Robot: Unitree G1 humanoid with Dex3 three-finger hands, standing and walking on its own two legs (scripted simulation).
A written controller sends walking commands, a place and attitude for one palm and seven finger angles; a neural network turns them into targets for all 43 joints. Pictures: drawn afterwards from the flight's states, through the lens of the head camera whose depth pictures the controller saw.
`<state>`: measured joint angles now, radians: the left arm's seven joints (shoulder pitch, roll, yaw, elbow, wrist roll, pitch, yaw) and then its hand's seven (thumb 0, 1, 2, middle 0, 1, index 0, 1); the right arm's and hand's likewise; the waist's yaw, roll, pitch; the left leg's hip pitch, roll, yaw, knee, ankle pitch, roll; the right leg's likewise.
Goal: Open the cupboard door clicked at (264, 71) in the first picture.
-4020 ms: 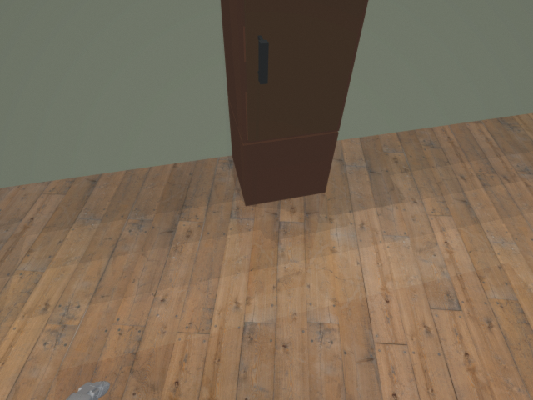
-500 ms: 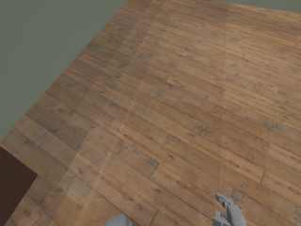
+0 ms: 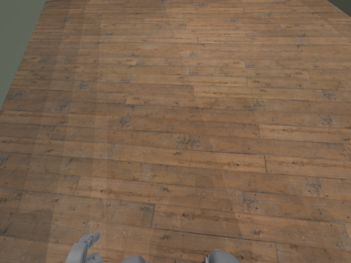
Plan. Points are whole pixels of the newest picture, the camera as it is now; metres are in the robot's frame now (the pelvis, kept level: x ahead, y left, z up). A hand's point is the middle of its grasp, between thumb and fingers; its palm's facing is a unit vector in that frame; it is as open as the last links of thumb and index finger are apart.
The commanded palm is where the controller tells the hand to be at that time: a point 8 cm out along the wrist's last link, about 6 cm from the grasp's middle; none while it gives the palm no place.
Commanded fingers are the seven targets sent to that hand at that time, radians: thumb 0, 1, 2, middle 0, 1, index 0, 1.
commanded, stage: walk to a spot facing it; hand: left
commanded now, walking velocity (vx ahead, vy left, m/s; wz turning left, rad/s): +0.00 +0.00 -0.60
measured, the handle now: out of the picture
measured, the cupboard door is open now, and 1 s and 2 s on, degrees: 0 0 0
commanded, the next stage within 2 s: turn to face it in 1.82 s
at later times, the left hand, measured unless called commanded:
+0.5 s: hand (92, 262) +0.14 +0.23 -0.16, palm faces -0.21 -0.96 -0.18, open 7.4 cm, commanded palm none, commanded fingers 0.00 0.90 0.90 -0.20 -0.30 -0.20 -0.30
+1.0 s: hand (135, 235) +0.20 +0.12 -0.13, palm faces -0.55 -0.78 -0.28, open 7.4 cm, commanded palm none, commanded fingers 0.00 0.90 0.90 -0.20 -0.30 -0.20 -0.30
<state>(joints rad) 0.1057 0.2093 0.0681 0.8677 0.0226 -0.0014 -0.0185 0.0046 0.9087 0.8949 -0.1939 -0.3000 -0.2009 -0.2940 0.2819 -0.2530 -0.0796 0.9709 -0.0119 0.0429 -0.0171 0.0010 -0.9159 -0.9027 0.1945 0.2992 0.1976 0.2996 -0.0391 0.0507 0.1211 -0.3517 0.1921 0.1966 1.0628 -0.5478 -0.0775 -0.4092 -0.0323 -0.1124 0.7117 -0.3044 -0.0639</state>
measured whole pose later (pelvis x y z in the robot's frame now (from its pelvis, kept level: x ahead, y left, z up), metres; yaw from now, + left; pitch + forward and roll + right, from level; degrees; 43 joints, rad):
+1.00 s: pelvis -0.02 +0.03 +0.01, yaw -35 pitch +0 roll +0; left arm 0.13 0.20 0.06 0.89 0.02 0.02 -0.01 0.01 0.91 0.89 -0.20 -0.30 -0.20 -0.29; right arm 0.27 -0.25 -0.08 0.97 -0.01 0.07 -0.02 0.00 -0.91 -0.90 0.20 0.30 0.20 0.30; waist -0.03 0.07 0.08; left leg -0.41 0.17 0.15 1.01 -0.51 -0.07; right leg -0.28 -0.01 -0.08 0.63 -0.35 -0.04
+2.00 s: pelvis +0.13 -0.08 +0.00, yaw -68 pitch +0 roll +0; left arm 0.08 0.21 0.07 0.91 0.04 0.02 -0.02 0.01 0.91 0.90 -0.19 -0.30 -0.20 -0.29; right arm 0.35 -0.18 -0.06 1.02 -0.01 0.01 -0.02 0.00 -0.91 -0.90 0.20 0.30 0.20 0.30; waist -0.06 0.02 0.10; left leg -0.15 0.19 0.40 0.69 -0.46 -0.04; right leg -0.37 -0.04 -0.13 0.65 -0.27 -0.01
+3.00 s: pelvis +0.11 -0.12 +0.01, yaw -35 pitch +1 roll +0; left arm 0.13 0.20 0.05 0.87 0.02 0.02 0.01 0.01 0.91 0.89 -0.20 -0.30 -0.20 -0.29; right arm 0.20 -0.25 -0.10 0.92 -0.01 0.06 0.01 0.00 -0.91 -0.90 0.20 0.30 0.20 0.30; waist -0.03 0.05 0.05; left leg -0.43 -0.06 -0.12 0.64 -0.28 -0.01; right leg -0.27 -0.02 -0.03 0.56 -0.33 0.03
